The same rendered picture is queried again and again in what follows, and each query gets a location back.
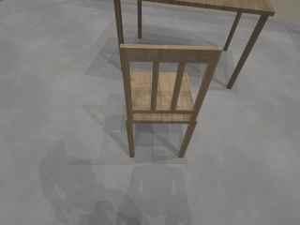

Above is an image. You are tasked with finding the chair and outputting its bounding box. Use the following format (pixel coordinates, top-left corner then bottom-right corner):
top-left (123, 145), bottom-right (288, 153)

top-left (119, 44), bottom-right (223, 158)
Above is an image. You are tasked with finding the table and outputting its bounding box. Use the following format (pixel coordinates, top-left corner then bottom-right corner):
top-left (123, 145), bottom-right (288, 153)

top-left (113, 0), bottom-right (276, 89)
